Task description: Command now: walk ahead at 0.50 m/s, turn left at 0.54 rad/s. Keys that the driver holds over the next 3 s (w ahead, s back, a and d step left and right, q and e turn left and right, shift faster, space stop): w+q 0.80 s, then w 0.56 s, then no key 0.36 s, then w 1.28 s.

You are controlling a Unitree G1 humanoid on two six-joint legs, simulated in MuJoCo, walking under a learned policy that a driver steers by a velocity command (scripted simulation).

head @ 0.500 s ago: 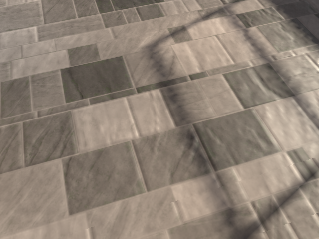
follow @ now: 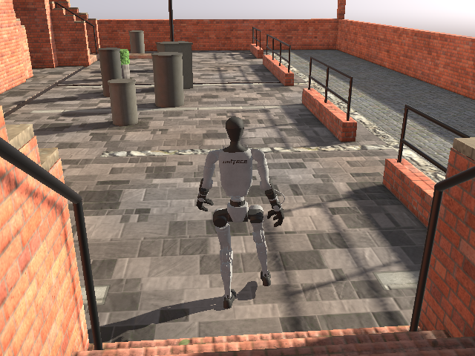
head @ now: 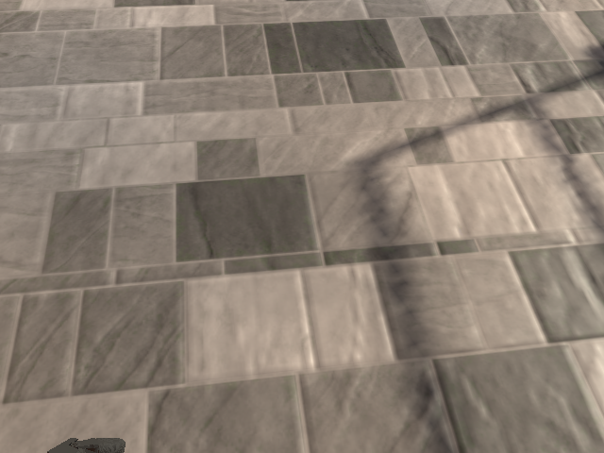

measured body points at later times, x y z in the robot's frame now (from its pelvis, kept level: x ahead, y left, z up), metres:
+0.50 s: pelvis +0.26 -0.03 +0.00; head +0.29 -0.03 +0.45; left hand +0.21 +0.25 -0.12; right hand +0.52 -0.23 -0.09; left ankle +0.32 +0.17 -0.67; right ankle +0.24 -0.14 -0.75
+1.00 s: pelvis +0.49 +0.13 +0.00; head +0.51 +0.15 +0.45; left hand +0.50 +0.45 -0.10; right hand +0.71 -0.06 -0.10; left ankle +0.44 +0.19 -0.75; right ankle +0.69 +0.04 -0.68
